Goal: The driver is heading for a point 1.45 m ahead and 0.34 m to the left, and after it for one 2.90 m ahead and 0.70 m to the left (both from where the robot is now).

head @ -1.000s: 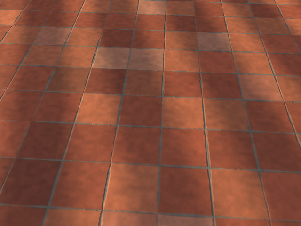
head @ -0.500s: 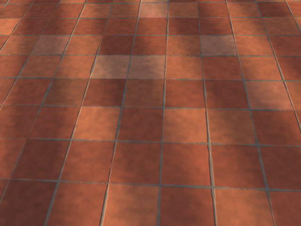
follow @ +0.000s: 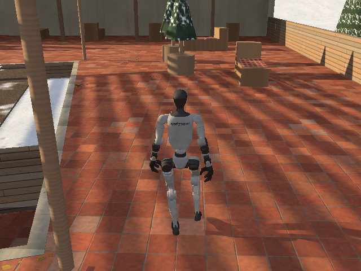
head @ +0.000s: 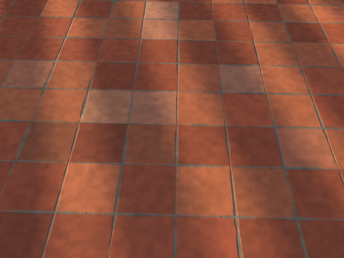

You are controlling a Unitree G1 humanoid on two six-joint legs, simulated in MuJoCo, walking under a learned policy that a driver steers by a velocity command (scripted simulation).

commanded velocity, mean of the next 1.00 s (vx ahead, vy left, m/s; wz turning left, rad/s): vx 0.50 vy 0.00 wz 0.00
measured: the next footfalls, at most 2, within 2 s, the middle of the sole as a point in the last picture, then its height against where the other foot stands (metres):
right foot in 0.28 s outside the picture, level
left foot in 0.82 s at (158, 226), level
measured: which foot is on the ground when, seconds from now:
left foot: down 0.00-0.28, up 0.30-0.80, down 0.82-1.00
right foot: up 0.00-0.26, down 0.28-0.84, up 0.86-1.00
